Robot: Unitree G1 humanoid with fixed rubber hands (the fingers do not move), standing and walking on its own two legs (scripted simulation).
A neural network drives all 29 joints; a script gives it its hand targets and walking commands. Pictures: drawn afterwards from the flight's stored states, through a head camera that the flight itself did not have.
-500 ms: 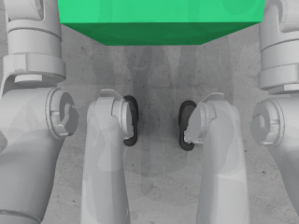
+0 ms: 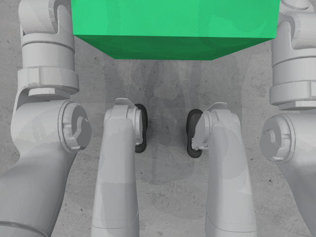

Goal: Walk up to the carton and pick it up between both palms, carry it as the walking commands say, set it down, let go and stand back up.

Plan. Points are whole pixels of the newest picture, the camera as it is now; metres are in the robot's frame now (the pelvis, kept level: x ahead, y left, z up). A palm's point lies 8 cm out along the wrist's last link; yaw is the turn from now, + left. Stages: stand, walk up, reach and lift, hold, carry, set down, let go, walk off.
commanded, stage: reach and lift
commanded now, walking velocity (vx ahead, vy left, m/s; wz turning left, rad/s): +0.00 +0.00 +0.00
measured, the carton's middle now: out of the picture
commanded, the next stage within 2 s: none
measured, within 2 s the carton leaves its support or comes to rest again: neither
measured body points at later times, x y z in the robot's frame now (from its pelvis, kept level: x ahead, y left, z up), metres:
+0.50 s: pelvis +0.00 +0.00 +0.05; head +0.31 +0.02 +0.37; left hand +0.54 +0.21 -0.02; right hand +0.54 -0.15 -0.03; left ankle +0.17 +0.12 -0.48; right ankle +0.16 -0.12 -0.48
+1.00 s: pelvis +0.01 +0.00 +0.11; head +0.28 +0.02 +0.46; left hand +0.51 +0.21 +0.05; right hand +0.51 -0.15 +0.04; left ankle +0.17 +0.12 -0.48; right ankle +0.16 -0.12 -0.48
